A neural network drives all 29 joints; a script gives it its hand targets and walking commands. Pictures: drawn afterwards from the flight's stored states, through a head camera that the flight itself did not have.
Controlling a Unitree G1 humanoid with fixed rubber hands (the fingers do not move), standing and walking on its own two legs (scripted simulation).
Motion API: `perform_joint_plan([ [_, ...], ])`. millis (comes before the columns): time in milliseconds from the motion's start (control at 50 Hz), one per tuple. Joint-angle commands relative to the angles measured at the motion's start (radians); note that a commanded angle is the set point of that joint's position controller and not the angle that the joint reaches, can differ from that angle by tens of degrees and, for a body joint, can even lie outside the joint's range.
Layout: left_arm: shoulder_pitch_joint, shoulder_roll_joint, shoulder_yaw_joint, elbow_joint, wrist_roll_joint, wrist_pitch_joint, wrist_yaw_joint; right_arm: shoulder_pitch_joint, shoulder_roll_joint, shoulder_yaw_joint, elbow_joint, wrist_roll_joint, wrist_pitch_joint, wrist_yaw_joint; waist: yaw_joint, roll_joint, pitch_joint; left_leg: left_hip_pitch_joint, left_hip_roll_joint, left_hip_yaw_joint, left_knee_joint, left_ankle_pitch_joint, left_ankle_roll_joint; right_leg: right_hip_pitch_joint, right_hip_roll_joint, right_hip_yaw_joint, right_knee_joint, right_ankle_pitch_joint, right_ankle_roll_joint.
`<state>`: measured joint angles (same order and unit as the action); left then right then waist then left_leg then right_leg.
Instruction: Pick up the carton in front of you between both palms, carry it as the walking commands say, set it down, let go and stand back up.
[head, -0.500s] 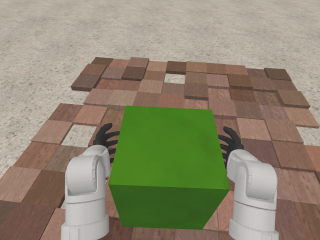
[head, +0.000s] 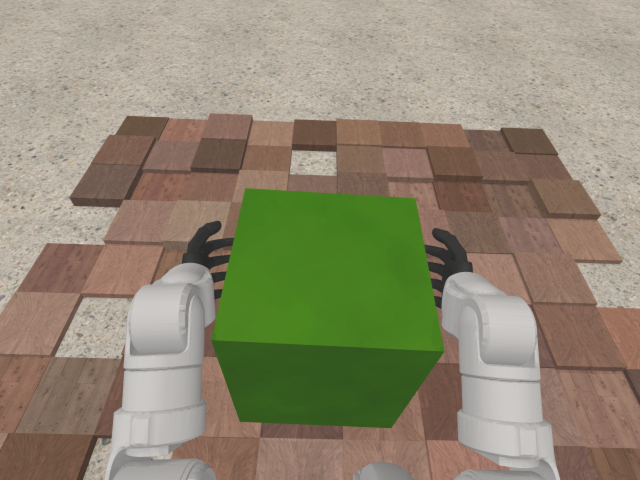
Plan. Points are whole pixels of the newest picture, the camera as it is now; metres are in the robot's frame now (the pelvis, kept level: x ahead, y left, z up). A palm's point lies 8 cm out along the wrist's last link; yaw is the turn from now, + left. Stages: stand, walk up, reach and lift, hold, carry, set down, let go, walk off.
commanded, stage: carry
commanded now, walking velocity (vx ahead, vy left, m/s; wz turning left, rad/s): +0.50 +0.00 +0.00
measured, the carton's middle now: (323, 315) +0.32 -0.01 +0.02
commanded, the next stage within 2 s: none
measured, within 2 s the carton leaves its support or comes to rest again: neither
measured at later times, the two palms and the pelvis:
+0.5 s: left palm (209, 64) +0.65 +0.15 +0.20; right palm (401, 63) +0.67 -0.15 +0.20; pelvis +0.29 -0.02 +0.02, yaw +1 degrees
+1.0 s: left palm (233, 32) +1.00 +0.16 +0.11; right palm (365, 36) +0.98 -0.14 +0.11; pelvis +0.61 +0.01 +0.00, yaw +0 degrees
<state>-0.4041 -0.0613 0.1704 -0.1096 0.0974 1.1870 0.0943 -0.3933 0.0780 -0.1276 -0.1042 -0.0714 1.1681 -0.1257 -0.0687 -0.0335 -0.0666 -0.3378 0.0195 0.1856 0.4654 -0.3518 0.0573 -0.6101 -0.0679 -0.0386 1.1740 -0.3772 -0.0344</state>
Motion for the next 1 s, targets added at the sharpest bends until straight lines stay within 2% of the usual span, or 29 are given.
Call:
perform_joint_plan([
  [0, -0.620, -0.896, -0.676, -0.040, -0.381, -0.009, -0.201, -0.686, 0.939, 0.714, -0.052, 0.463, -0.005, 0.266, 0.050, 0.176, -0.285, 0.167, 0.250, -0.209, -0.250, 0.021, 0.109, 0.050, -0.042, -0.012, -0.270, 0.064, 0.011],
  [20, -0.632, -0.903, -0.675, -0.033, -0.389, -0.003, -0.201, -0.686, 0.939, 0.702, -0.033, 0.460, 0.002, 0.267, 0.052, 0.195, -0.274, 0.139, 0.232, -0.161, -0.255, 0.041, 0.090, 0.116, -0.028, -0.041, -0.386, 0.069, 0.017],
  [60, -0.659, -0.919, -0.670, -0.020, -0.404, 0.012, -0.207, -0.680, 0.941, 0.674, -0.016, 0.450, 0.018, 0.265, 0.062, 0.208, -0.263, 0.126, 0.229, -0.130, -0.243, 0.016, 0.066, 0.224, 0.024, -0.149, -0.515, 0.087, 0.038],
  [100, -0.674, -0.934, -0.663, -0.016, -0.428, 0.026, -0.219, -0.712, 0.936, 0.651, -0.035, 0.438, 0.038, 0.257, 0.091, 0.157, -0.292, 0.083, 0.198, -0.065, -0.117, -0.058, 0.029, 0.405, 0.059, -0.217, -0.612, 0.137, 0.043],
  [120, -0.691, -0.938, -0.661, -0.017, -0.444, 0.035, -0.224, -0.721, 0.928, 0.640, -0.042, 0.428, 0.050, 0.251, 0.101, 0.092, -0.326, 0.044, 0.153, -0.016, 0.022, -0.052, 0.003, 0.537, 0.057, -0.196, -0.652, 0.081, 0.032],
  [140, -0.695, -0.935, -0.654, -0.012, -0.453, 0.046, -0.227, -0.732, 0.914, 0.624, -0.044, 0.416, 0.065, 0.246, 0.135, -0.047, -0.338, -0.103, 0.081, 0.037, 0.273, -0.021, -0.037, 0.680, -0.070, 0.058, -0.758, -0.084, -0.025],
  [160, -0.706, -0.915, -0.645, -0.005, -0.455, 0.053, -0.225, -0.755, 0.897, 0.605, -0.050, 0.413, 0.082, 0.243, 0.122, -0.277, -0.305, -0.344, -0.024, -0.007, 0.471, -0.149, -0.068, 0.737, -0.290, 0.579, -0.959, -0.203, -0.136],
  [180, -0.763, -0.915, -0.647, -0.045, -0.465, 0.066, -0.225, -0.774, 0.902, 0.598, -0.032, 0.404, 0.093, 0.237, 0.114, -0.195, -0.302, -0.415, 0.004, -0.143, 0.635, -0.195, -0.040, 0.740, -0.359, 0.654, -0.970, -0.141, -0.198],
  [200, -0.819, -0.918, -0.659, -0.091, -0.485, 0.074, -0.225, -0.785, 0.911, 0.591, -0.044, 0.403, 0.101, 0.232, 0.111, -0.133, -0.310, -0.450, 0.034, -0.178, 0.725, -0.166, -0.021, 0.722, -0.358, 0.595, -0.916, -0.023, -0.215],
  [240, -0.921, -0.944, -0.669, -0.171, -0.523, 0.087, -0.225, -0.836, 0.926, 0.586, -0.080, 0.407, 0.112, 0.219, 0.120, -0.037, -0.325, -0.477, 0.083, -0.203, 0.741, -0.039, -0.011, 0.712, -0.302, 0.404, -0.878, 0.148, -0.168],
  [260, -0.958, -0.946, -0.672, -0.204, -0.536, 0.093, -0.224, -0.865, 0.927, 0.586, -0.104, 0.410, 0.117, 0.210, 0.118, -0.051, -0.337, -0.452, 0.095, -0.207, 0.699, 0.012, -0.020, 0.703, -0.273, 0.314, -0.880, 0.208, -0.141],
  [300, -0.988, -0.933, -0.666, -0.227, -0.552, 0.108, -0.221, -0.906, 0.905, 0.581, -0.131, 0.401, 0.127, 0.191, 0.123, -0.077, -0.358, -0.413, 0.062, -0.165, 0.581, 0.021, -0.039, 0.714, -0.234, 0.201, -0.880, 0.304, -0.134],
  [380, -0.995, -0.861, -0.630, -0.146, -0.547, 0.143, -0.212, -0.934, 0.831, 0.552, -0.084, 0.375, 0.158, 0.162, 0.140, -0.096, -0.362, -0.389, 0.030, -0.115, 0.345, 0.085, -0.040, 0.763, -0.191, 0.084, -0.833, 0.456, -0.153],
  [460, -1.065, -0.813, -0.579, -0.011, -0.526, 0.161, -0.202, -1.040, 0.781, 0.509, 0.011, 0.383, 0.187, 0.161, 0.143, -0.138, -0.324, -0.290, -0.002, -0.068, 0.150, 0.210, -0.014, 0.743, -0.164, 0.006, -0.762, 0.607, -0.111],
  [500, -1.137, -0.808, -0.552, 0.051, -0.521, 0.164, -0.194, -1.111, 0.773, 0.480, 0.067, 0.400, 0.197, 0.167, 0.122, -0.143, -0.321, -0.168, -0.023, -0.043, 0.043, 0.271, 0.011, 0.709, -0.153, -0.034, -0.688, 0.676, -0.074],
  [520, -1.172, -0.812, -0.538, 0.082, -0.519, 0.166, -0.189, -1.143, 0.775, 0.461, 0.099, 0.409, 0.201, 0.170, 0.088, -0.123, -0.346, -0.027, -0.046, -0.007, -0.020, 0.314, 0.022, 0.664, -0.127, -0.085, -0.595, 0.710, -0.045],
  [540, -1.201, -0.818, -0.523, 0.117, -0.514, 0.169, -0.183, -1.151, 0.774, 0.437, 0.146, 0.415, 0.203, 0.174, 0.053, -0.050, -0.411, 0.194, -0.035, -0.024, -0.023, 0.306, 0.030, 0.564, -0.085, -0.122, -0.435, 0.637, -0.017],
  [560, -1.231, -0.816, -0.502, 0.148, -0.510, 0.171, -0.179, -1.154, 0.775, 0.408, 0.175, 0.422, 0.206, 0.178, 0.015, 0.070, -0.469, 0.387, 0.119, -0.217, 0.022, 0.243, 0.032, 0.382, -0.051, -0.099, -0.250, 0.340, -0.001],
  [580, -1.262, -0.845, -0.481, 0.188, -0.509, 0.178, -0.173, -1.209, 0.745, 0.376, 0.211, 0.414, 0.203, 0.178, 0.035, 0.329, -0.529, 0.602, 0.349, -0.657, -0.021, 0.309, 0.156, 0.075, 0.089, -0.051, -0.021, -0.102, 0.029],
  [600, -1.326, -0.850, -0.462, 0.191, -0.507, 0.179, -0.166, -1.224, 0.779, 0.360, 0.234, 0.424, 0.201, 0.180, 0.003, 0.380, -0.514, 0.666, 0.349, -0.752, -0.060, 0.286, 0.209, -0.100, 0.115, 0.021, 0.120, -0.179, 0.008],
  [620, -1.369, -0.891, -0.457, 0.195, -0.510, 0.176, -0.161, -1.257, 0.816, 0.349, 0.223, 0.433, 0.198, 0.187, 0.012, 0.320, -0.479, 0.643, 0.318, -0.672, -0.032, 0.358, 0.199, -0.164, 0.083, 0.058, 0.164, -0.158, -0.019],
  [640, -1.389, -0.927, -0.449, 0.194, -0.508, 0.171, -0.155, -1.299, 0.866, 0.346, 0.205, 0.447, 0.195, 0.195, 0.010, 0.200, -0.462, 0.606, 0.296, -0.585, -0.011, 0.460, 0.177, -0.171, 0.056, 0.062, 0.137, -0.109, -0.025],
  [660, -1.395, -0.960, -0.438, 0.190, -0.505, 0.168, -0.151, -1.345, 0.908, 0.347, 0.182, 0.464, 0.191, 0.202, 0.012, 0.153, -0.449, 0.566, 0.279, -0.516, -0.013, 0.559, 0.156, -0.160, 0.029, 0.061, 0.077, -0.053, -0.022],
  [700, -1.384, -1.006, -0.413, 0.184, -0.487, 0.161, -0.140, -1.387, 0.967, 0.348, 0.151, 0.480, 0.184, 0.210, 0.022, 0.158, -0.476, 0.553, 0.262, -0.436, -0.033, 0.611, 0.136, -0.118, 0.007, 0.058, -0.027, -0.005, -0.003],
  [780, -1.254, -1.042, -0.396, 0.194, -0.426, 0.146, -0.125, -1.304, 1.011, 0.349, 0.125, 0.456, 0.173, 0.218, 0.002, 0.154, -0.490, 0.643, 0.236, -0.348, -0.031, 0.751, 0.148, -0.164, 0.025, 0.011, -0.199, 0.037, 0.017],
  [860, -1.107, -1.077, -0.437, 0.240, -0.364, 0.101, -0.138, -1.186, 1.063, 0.409, 0.157, 0.421, 0.130, 0.241, -0.006, 0.170, -0.449, 0.688, 0.186, -0.254, -0.019, 0.893, 0.108, -0.148, 0.045, -0.035, -0.398, 0.272, 0.017],
  [900, -1.090, -1.098, -0.479, 0.222, -0.363, 0.072, -0.151, -1.166, 1.089, 0.454, 0.149, 0.421, 0.098, 0.253, -0.011, 0.152, -0.397, 0.700, 0.160, -0.217, -0.022, 0.890, 0.088, -0.132, 0.062, -0.068, -0.542, 0.365, 0.024],
  [940, -1.075, -1.105, -0.524, 0.200, -0.372, 0.049, -0.162, -1.145, 1.094, 0.499, 0.130, 0.426, 0.069, 0.257, -0.019, 0.156, -0.349, 0.697, 0.151, -0.197, -0.011, 0.897, 0.077, -0.080, 0.075, -0.090, -0.659, 0.424, 0.015],
  [980, -1.051, -1.095, -0.558, 0.179, -0.381, 0.032, -0.171, -1.108, 1.086, 0.538, 0.115, 0.433, 0.046, 0.256, -0.010, 0.168, -0.335, 0.609, 0.134, -0.153, 0.013, 0.966, 0.043, 0.120, 0.111, -0.134, -0.785, 0.498, -0.011],
])
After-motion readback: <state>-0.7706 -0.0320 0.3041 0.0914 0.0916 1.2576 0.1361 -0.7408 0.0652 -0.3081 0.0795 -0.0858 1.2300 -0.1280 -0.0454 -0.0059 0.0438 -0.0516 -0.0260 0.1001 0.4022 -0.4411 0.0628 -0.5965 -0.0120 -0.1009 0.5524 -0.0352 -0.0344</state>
